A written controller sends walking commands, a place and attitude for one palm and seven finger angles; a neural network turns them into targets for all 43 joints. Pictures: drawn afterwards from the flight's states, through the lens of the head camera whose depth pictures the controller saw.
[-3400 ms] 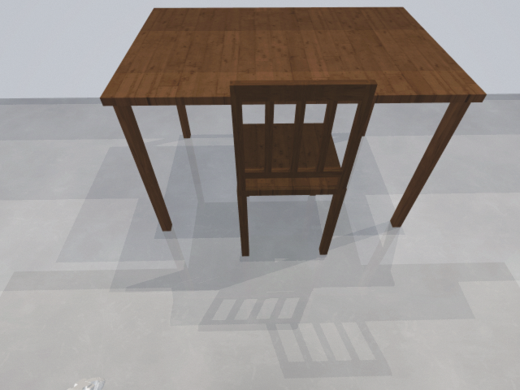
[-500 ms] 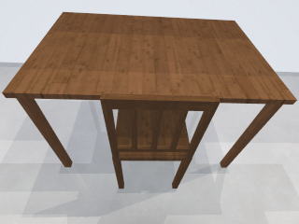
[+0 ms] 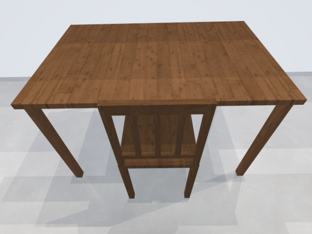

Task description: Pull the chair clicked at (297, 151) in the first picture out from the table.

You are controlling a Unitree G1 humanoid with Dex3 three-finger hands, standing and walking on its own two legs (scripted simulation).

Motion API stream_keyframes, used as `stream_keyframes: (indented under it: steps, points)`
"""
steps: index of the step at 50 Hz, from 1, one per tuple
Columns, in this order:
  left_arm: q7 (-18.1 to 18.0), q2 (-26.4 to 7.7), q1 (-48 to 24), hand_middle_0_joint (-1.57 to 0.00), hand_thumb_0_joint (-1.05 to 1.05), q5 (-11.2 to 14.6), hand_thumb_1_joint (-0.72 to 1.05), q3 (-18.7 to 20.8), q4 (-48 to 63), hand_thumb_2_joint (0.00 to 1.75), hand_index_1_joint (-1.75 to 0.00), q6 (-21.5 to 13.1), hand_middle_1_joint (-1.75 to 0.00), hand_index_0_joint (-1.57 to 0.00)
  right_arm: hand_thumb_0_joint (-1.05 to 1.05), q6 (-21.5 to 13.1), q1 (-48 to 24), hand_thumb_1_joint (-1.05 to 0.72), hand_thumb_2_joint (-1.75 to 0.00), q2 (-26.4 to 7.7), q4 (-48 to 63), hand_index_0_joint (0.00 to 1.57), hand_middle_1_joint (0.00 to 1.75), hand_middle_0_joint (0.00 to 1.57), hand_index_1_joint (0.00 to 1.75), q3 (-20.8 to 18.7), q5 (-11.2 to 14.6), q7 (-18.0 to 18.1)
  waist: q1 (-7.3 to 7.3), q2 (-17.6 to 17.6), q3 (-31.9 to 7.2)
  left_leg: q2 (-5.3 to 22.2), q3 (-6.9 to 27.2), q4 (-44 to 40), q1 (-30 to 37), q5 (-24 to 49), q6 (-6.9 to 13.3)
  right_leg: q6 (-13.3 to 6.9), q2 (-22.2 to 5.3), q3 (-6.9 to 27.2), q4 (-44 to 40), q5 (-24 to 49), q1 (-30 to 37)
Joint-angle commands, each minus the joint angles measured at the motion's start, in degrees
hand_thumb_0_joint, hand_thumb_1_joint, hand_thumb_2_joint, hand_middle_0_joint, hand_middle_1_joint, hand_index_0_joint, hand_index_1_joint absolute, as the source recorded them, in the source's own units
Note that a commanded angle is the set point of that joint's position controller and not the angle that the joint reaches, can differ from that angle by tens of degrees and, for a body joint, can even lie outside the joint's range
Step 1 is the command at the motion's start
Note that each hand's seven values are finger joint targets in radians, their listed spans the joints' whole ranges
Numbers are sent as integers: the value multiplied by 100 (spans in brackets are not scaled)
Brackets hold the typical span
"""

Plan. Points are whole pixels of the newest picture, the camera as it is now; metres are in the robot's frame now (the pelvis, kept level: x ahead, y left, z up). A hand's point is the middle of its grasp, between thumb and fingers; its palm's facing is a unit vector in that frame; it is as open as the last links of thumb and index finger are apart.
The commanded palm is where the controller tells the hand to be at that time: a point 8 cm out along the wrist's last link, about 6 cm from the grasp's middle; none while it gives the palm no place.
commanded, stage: come to a stop and stand still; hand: left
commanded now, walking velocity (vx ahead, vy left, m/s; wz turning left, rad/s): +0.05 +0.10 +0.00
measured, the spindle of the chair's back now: (157, 135) +0.49 +0.05 -0.12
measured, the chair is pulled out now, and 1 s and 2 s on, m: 0.00 0.00 0.00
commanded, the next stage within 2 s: look again from close up in 0.60 s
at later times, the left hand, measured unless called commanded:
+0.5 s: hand out of the picture -0.02 +0.20 -0.18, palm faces +0.07 -0.98 -0.17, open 7.4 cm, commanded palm none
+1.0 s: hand out of the picture +0.00 +0.23 -0.17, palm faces +0.04 -0.96 -0.28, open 7.4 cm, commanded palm none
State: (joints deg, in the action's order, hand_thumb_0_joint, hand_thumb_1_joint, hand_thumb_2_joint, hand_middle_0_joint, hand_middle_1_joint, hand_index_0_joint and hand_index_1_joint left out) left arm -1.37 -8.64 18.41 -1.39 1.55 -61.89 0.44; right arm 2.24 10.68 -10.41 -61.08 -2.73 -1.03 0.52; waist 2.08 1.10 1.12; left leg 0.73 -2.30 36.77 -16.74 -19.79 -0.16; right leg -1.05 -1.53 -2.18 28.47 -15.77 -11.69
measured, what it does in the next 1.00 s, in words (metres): steps on the spot: left foot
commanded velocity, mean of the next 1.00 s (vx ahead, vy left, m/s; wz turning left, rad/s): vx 0.00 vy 0.00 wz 0.00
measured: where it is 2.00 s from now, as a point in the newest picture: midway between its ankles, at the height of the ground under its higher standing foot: outside the picture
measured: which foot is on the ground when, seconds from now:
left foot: up 0.00-0.10, down 0.12-1.00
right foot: down 0.00-1.00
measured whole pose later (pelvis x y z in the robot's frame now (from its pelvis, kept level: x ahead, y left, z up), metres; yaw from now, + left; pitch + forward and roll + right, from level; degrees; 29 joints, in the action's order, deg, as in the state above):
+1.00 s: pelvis -0.02 +0.02 +0.00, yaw +1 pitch -1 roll +0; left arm -1.8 -12.6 15.0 -0.9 0.4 -60.7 -1.8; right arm -1.3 9.9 -13.2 -59.9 -2.2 -0.8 0.9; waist 0.3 1.2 1.6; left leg 0.1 -2.0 29.3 -11.6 -16.8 0.7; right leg 0.9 -2.6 -2.9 29.5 -14.9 -13.6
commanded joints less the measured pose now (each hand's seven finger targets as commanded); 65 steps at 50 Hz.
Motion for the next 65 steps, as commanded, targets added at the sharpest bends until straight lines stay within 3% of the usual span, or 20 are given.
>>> stream_keyframes:
  steps: [1,3,5,7,8,9,16,21,30,34,35,36,37,40,44,47,54,55,59,65]
  points:
    - [-79,-992,90,-20,0,2,90,221,247,90,-30,-135,-30,-20,0,-158,139,-90,-90,-214,211,20,30,20,30,-1,15,27,-5,-894,261,88,116,-229,-119,-73,-39,-659,-1399,1314,-1282,816,18]
    - [-91,-952,64,-20,0,21,90,230,175,90,-30,-140,-30,-20,0,-205,391,-90,-90,-187,126,20,30,20,30,39,22,71,-67,-875,104,112,105,-1002,328,301,-44,-570,-1333,1144,-1011,1306,83]
    - [-69,-820,-74,-20,0,62,90,199,142,90,-30,-136,-30,-20,0,-265,623,-90,-90,-232,-47,20,30,20,30,73,31,113,-119,-426,44,300,304,-1441,911,1379,29,-275,-874,698,-736,1208,-172]
    - [-69,-635,-123,-20,0,73,90,160,109,90,-30,-124,-30,-20,0,-289,715,-90,-90,-364,-128,20,30,20,30,108,2,155,-82,-189,-8,545,440,-1400,885,1896,91,-112,-563,462,-634,1097,-142]
    - [-73,-610,-206,-20,0,71,90,140,30,90,-30,-84,-30,-20,0,-334,743,-90,-90,-365,-202,20,30,20,30,127,12,153,-80,262,-132,579,532,-1551,795,2065,135,-28,-519,284,-519,1030,106]
    - [-75,-596,-213,-20,0,75,90,128,-12,90,-30,-66,-30,-20,0,-350,719,-90,-90,-369,-224,20,30,20,30,144,22,162,-50,382,-178,620,572,-1639,714,2153,172,12,-463,220,-477,976,295]
    - [-55,-471,-143,-20,0,63,90,27,-243,90,-30,-18,-30,-20,0,-333,779,-90,-90,-337,-316,20,30,20,30,166,41,182,-46,171,404,548,683,-2134,226,792,155,71,-405,205,-763,544,303]
    - [-59,-384,5,-20,0,39,90,2,-298,90,-30,-22,-30,-20,0,-343,866,-90,-90,-285,-315,20,30,20,30,140,47,183,-52,79,519,553,746,-2335,113,331,181,103,-374,162,-742,568,269]
    - [-82,-294,240,-20,0,36,90,-16,-376,90,-30,-98,-30,-20,0,-393,1034,-90,-90,-162,-357,20,30,20,30,154,82,207,-130,-198,309,506,561,-2091,580,1122,195,106,-426,236,-841,861,176]
    - [-91,-234,349,-20,0,44,90,-26,-439,90,-30,-122,-30,-20,0,-414,1045,-90,-90,-125,-383,20,30,20,30,175,74,222,-145,-112,253,486,525,-2019,717,1351,178,93,-458,265,-859,958,151]
    - [-88,-1584,-232,-20,0,127,90,-134,362,90,-30,-286,-30,-20,0,-333,330,-90,-90,-958,437,20,30,20,30,-46,-41,66,-433,30,644,-81,562,-2006,26,1475,261,-176,-59,63,-148,399,-249]
    - [-123,-1161,111,-20,0,11,90,-25,341,90,-30,-223,-30,-20,0,-546,418,-90,-90,-1009,353,20,30,20,30,-166,-44,94,-154,299,445,622,780,-1975,-122,362,246,-113,-277,206,75,-241,-290]
    - [-115,-980,176,-20,0,-10,90,-83,375,90,-30,-259,-30,-20,0,-573,283,-90,-90,-780,409,20,30,20,30,-148,22,93,-120,502,51,571,923,-1906,3,536,319,-175,-329,284,-68,245,-82]
    - [-121,-921,177,-20,0,52,90,-52,327,90,-30,-338,-30,-20,0,-527,369,-90,-90,-551,409,20,30,20,30,-96,74,89,-240,-96,-409,399,663,-1370,546,1179,311,-166,-434,376,-352,663,-31]
    - [-116,-953,-6,-20,0,32,90,-42,330,90,-30,-310,-30,-20,0,-452,261,-90,-90,-776,346,20,30,20,30,-98,63,71,-257,4,130,389,608,-1291,350,1180,272,-109,-477,388,-456,565,-316]
    - [-114,-1075,-126,-20,0,43,90,-13,369,90,-30,-303,-30,-20,0,-419,152,-90,-90,-824,352,20,30,20,30,-61,49,48,-257,-269,78,373,549,-1223,444,1309,243,-96,-522,493,-507,754,-256]
    - [-100,-1283,-499,-20,0,55,90,15,477,90,-30,-283,-30,-20,0,-388,-184,-90,-90,-982,324,20,30,20,30,-7,33,12,-220,-278,-120,415,503,-1298,601,1633,181,-33,-591,443,-482,1334,-12]
    - [-103,-1136,-425,-20,0,53,90,-32,477,90,-30,-257,-30,-20,0,-373,-127,-90,-90,-809,288,20,30,20,30,58,20,-3,-191,-343,-193,417,450,-1327,682,1673,166,-20,-577,462,-502,1348,39]
    - [-98,-1176,-547,-20,0,54,90,-53,442,90,-30,-230,-30,-20,0,-339,-216,-90,-90,-851,209,20,30,20,30,75,27,-17,-196,-188,56,397,495,-1477,552,1340,123,35,-567,454,-642,864,-105]
    - [-107,-1050,-425,-20,0,59,90,-85,359,90,-30,-225,-30,-20,0,-328,-42,-90,-90,-686,38,20,30,20,30,130,47,-17,-176,-282,-57,418,435,-1520,669,1428,85,51,-556,444,-693,1022,33]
